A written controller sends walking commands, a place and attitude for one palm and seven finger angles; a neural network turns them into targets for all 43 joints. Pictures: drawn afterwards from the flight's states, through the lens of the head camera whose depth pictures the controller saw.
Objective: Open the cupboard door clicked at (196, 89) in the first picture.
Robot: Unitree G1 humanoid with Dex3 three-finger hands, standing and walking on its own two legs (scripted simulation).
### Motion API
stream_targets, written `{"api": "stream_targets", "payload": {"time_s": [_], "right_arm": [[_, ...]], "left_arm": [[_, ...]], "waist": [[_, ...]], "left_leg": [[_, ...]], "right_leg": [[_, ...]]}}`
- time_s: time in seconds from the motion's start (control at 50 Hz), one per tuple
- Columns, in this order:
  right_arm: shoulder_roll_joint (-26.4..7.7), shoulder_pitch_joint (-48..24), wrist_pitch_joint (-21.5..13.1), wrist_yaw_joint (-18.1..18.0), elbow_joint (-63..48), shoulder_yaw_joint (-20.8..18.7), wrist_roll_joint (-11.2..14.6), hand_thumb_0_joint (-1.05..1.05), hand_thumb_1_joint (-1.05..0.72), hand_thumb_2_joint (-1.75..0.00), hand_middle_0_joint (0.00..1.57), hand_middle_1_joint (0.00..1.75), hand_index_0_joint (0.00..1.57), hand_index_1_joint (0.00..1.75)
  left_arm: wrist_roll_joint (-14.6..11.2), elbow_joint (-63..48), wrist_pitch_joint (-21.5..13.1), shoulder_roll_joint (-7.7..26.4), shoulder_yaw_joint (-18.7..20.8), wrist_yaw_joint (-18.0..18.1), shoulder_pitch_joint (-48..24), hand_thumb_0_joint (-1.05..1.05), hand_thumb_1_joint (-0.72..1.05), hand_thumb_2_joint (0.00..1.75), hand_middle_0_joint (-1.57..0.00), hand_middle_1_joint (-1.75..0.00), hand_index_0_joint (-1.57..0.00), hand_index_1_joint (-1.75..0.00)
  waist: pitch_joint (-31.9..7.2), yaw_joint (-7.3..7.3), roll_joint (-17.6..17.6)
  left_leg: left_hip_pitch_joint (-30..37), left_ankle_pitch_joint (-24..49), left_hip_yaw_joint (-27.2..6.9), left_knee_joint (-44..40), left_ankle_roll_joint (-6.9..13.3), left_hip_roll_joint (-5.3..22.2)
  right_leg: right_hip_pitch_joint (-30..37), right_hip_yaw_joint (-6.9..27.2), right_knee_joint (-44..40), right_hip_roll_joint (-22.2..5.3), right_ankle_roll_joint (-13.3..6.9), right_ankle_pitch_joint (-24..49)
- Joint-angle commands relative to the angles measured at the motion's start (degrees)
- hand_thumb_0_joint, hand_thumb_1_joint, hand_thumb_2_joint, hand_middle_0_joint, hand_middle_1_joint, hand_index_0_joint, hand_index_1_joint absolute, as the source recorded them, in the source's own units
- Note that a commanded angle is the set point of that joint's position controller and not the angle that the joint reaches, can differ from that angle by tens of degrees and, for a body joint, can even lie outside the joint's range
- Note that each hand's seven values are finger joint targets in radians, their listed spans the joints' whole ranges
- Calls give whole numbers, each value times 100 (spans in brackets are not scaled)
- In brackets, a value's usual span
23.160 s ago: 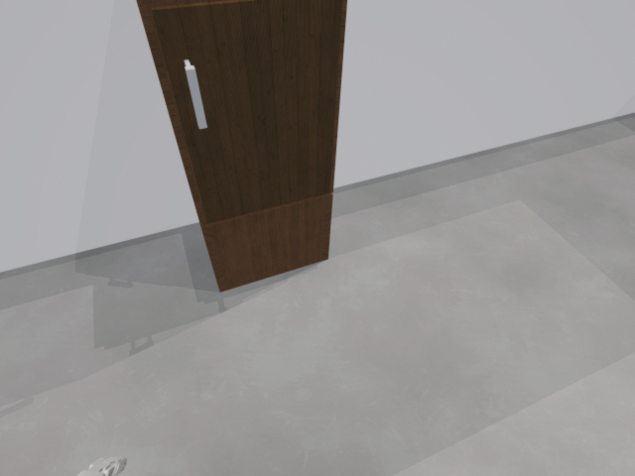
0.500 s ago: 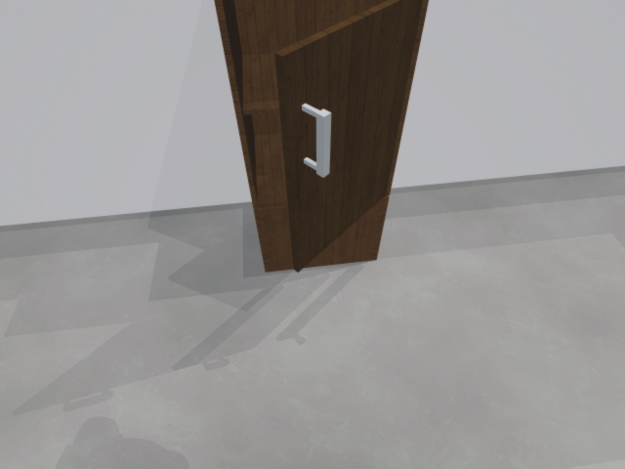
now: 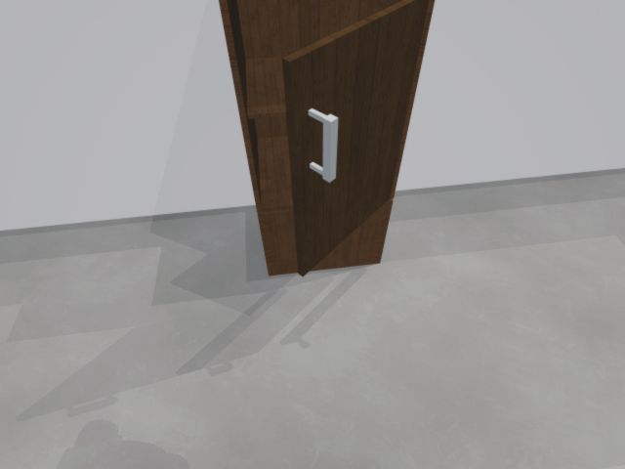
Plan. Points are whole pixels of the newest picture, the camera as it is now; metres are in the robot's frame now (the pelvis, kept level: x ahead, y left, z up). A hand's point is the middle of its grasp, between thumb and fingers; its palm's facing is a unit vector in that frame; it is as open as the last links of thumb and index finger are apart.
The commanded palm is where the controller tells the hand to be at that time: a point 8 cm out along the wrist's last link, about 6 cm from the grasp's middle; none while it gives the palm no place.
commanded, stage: walk to a spot facing it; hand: left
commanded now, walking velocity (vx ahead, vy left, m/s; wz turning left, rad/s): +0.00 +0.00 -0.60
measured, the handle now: (322, 146) +0.66 +0.02 +0.04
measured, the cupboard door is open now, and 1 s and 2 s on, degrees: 40 40 40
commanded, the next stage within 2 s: none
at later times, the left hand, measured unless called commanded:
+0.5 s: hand out of the picture +0.09 +0.18 -0.18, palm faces -0.15 -0.96 -0.24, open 7.4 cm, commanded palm none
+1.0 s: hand out of the picture +0.16 +0.13 -0.19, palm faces -0.41 -0.89 -0.21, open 7.4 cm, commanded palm none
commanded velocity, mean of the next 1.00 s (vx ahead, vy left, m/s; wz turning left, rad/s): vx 0.00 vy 0.00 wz -0.60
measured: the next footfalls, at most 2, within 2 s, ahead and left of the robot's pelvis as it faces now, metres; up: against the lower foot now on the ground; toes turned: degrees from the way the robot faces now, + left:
right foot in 0.62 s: -0.01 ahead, -0.17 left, +0.00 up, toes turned -14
left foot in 0.90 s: +0.06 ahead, +0.09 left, +0.00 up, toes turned -23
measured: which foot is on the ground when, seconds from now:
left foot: down 0.00-0.60, up 0.62-0.88, down 0.90-1.00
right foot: down 0.00-0.36, up 0.38-0.60, down 0.62-0.88, up 0.90-1.00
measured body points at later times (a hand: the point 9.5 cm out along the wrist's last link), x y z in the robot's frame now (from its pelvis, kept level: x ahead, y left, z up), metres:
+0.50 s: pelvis -0.02 -0.01 -0.01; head +0.03 -0.02 +0.43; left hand +0.10 +0.23 -0.16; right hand -0.05 -0.25 -0.17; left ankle -0.04 +0.10 -0.75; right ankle -0.05 -0.10 -0.70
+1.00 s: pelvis -0.01 -0.03 -0.01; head +0.06 -0.03 +0.43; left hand +0.18 +0.18 -0.17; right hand -0.02 -0.31 -0.13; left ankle +0.03 +0.10 -0.75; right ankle -0.09 -0.14 -0.69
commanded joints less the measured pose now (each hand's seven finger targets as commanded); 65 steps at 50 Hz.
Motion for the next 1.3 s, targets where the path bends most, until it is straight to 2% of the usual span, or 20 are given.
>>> {"api": "stream_targets", "payload": {"time_s": [0.0,0.26,0.36,0.42,0.54,0.56,0.58,0.6,0.64,0.82,0.84,0.86,0.88,0.92,0.98,1.1,1.14,1.16,1.2,1.28], "right_arm": [[-807,162,-42,-100,-185,-191,19,0,-90,-90,20,30,20,30],[-552,473,172,-197,-710,-387,36,0,-90,-90,20,30,20,30],[-891,585,52,-251,-833,-464,-87,0,-90,-90,20,30,20,30],[-862,278,-15,-268,-1042,-479,-94,0,-90,-90,20,30,20,30],[-1095,133,82,-140,-1113,-605,-77,0,-90,-90,20,30,20,30],[-969,18,110,-110,-1224,-614,-14,0,-90,-90,20,30,20,30],[-473,-146,129,-60,-1545,-539,54,0,-90,-90,20,30,20,30],[-582,-389,205,-60,-1622,-510,47,0,-90,-90,20,30,20,30],[-473,-478,216,9,-1643,-533,69,0,-90,-90,20,30,20,30],[-360,176,92,-76,-1507,-493,127,0,-90,-90,20,30,20,30],[-647,391,35,-125,-1455,-530,106,0,-90,-90,20,30,20,30],[-1225,421,-41,-152,-1506,-636,-6,0,-90,-90,20,30,20,30],[-1528,473,-20,-190,-1563,-687,-61,0,-90,-90,20,30,20,30],[-1212,98,-35,-182,-1737,-589,-124,0,-90,-90,20,30,20,30],[-1033,-86,-11,-176,-1782,-556,-124,0,-90,-90,20,30,20,30],[-1242,27,62,-86,-1750,-661,-11,0,-90,-90,20,30,20,30],[-539,-445,68,-24,-2180,-509,109,0,-90,-90,20,30,20,30],[-666,-447,141,-83,-2152,-462,108,0,-90,-90,20,30,20,30],[-661,-528,184,-28,-2014,-509,98,0,-90,-90,20,30,20,30],[-438,-261,200,39,-1816,-463,83,0,-90,-90,20,30,20,30]], "left_arm": [[-27,-258,-74,915,174,69,62,0,90,90,-20,-30,-20,-30],[44,-886,275,860,413,-17,190,0,90,90,-20,-30,-20,-30],[61,-1282,387,607,473,-133,-165,0,90,90,-20,-30,-20,-30],[57,-1357,431,458,495,-209,-162,0,90,90,-20,-30,-20,-30],[45,-1319,354,424,506,-271,383,0,90,90,-20,-30,-20,-30],[76,-1235,290,766,579,-229,744,0,90,90,-20,-30,-20,-30],[126,-1225,223,1502,728,-112,966,0,90,90,-20,-30,-20,-30],[34,-1198,220,1636,743,-49,1168,0,90,90,-20,-30,-20,-30],[80,-1448,258,1422,710,-6,441,0,90,90,-20,-30,-20,-30],[75,-1572,296,1200,635,-41,34,0,90,90,-20,-30,-20,-30],[23,-1656,318,970,580,-65,-55,0,90,90,-20,-30,-20,-30],[-46,-1799,338,576,507,-129,-16,0,90,90,-20,-30,-20,-30],[-5,-1901,340,661,493,-171,-238,0,90,90,-20,-30,-20,-30],[53,-1895,349,733,535,-232,-211,0,90,90,-20,-30,-20,-30],[25,-1830,359,545,483,-317,-267,0,90,90,-20,-30,-20,-30],[17,-1691,238,702,499,-360,360,0,90,90,-20,-30,-20,-30],[97,-1494,163,1845,740,-171,1154,0,90,90,-20,-30,-20,-30],[32,-1460,176,1829,742,-92,1247,0,90,90,-20,-30,-20,-30],[80,-1737,265,1463,661,-68,336,0,90,90,-20,-30,-20,-30],[89,-1827,223,1309,579,-35,52,0,90,90,-20,-30,-20,-30]], "waist": [[-176,1,-50],[-249,-84,-128],[7,-79,929],[-3,116,185],[-234,257,477],[-263,450,-374],[-336,516,-2223],[-349,688,-1974],[-11,322,-1196],[-742,-148,-898],[-819,-277,-381],[-757,-263,1295],[-548,-338,1658],[-310,-81,598],[-217,8,1282],[-800,256,824],[-942,699,-2097],[-964,734,-1888],[-252,329,-1584],[-555,82,-887]], "left_leg": [[-191,1273,-580,-93,68,885],[-513,58,-54,1018,31,1000],[-83,1819,-1433,-205,1144,2735],[-115,2537,-667,206,1012,2480],[-673,1829,512,1430,223,1884],[-1266,932,810,2495,-113,1468],[-2658,-2098,993,3945,-476,514],[-2785,-2555,100,4807,-422,537],[-2817,-1931,-116,5022,-426,732],[-633,-310,122,1272,-456,246],[110,-62,-208,484,-357,639],[574,349,-1881,-203,161,2141],[162,1282,-2463,-208,773,3058],[-289,2495,-1793,161,1054,2794],[-150,3703,-262,739,537,1951],[-596,2686,405,2060,-43,1674],[-3026,-2427,703,4489,-592,467],[-3222,-2597,-215,5077,-506,672],[-3115,-1862,-222,5131,-538,822],[-2215,-1315,36,3930,-605,617]], "right_leg": [[184,1121,-106,-1088,136,1632],[-785,2056,580,-1139,-184,1454],[-2273,973,3961,-177,407,-1967],[-2310,988,4119,-459,518,-1807],[-510,204,1552,-297,461,-457],[88,998,649,-730,244,848],[553,3502,49,-2294,-467,2444],[262,3770,-29,-2540,-927,2389],[-547,3466,-66,-2076,-920,439],[-989,2781,958,-1119,-166,1678],[-1587,2418,1356,-758,132,1096],[-2620,1577,2520,7,542,-865],[-2846,1018,3884,-33,727,-2534],[-2844,1042,4835,-318,792,-2123],[-2528,625,4180,-418,823,-1963],[-151,15,953,-129,538,62],[1273,3342,396,-2504,-616,3994],[1143,3288,424,-2638,-1010,3595],[-124,3081,124,-1953,-845,1283],[-503,2462,361,-1543,-612,1452]]}}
